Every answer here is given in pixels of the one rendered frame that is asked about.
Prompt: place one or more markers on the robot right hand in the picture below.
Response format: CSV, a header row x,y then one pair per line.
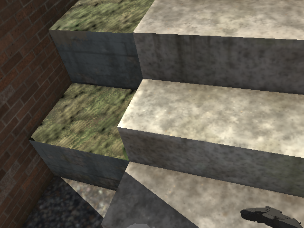
x,y
269,216

